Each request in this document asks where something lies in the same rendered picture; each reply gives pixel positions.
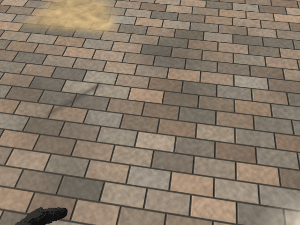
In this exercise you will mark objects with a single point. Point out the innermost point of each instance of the robot left hand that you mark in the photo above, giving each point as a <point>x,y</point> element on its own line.
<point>42,216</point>

